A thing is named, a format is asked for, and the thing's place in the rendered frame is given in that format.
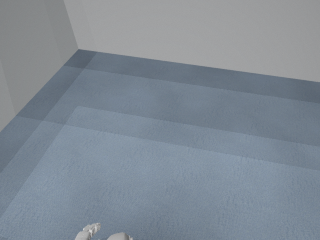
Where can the left robot hand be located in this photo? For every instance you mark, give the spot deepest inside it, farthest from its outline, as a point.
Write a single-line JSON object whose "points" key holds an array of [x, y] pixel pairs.
{"points": [[88, 231]]}

